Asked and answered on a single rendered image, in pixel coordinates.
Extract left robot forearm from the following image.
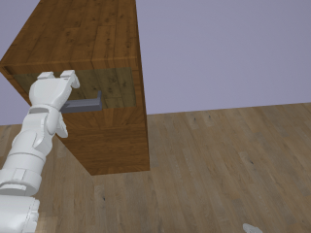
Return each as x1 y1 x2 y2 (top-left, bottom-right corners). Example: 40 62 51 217
0 104 60 197

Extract robot left hand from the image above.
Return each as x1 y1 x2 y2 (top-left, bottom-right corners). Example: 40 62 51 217
29 70 80 138

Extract robot right hand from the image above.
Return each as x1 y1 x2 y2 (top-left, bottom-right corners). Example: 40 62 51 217
243 223 262 233

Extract drawer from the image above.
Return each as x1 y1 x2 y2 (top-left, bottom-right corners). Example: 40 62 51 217
14 67 136 109

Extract robot left upper arm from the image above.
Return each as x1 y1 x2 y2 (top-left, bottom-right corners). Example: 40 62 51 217
0 194 40 233

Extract cabinet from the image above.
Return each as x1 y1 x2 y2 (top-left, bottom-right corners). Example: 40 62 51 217
0 0 151 176

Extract handle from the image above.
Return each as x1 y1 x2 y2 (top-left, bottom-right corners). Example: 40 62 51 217
59 90 102 114

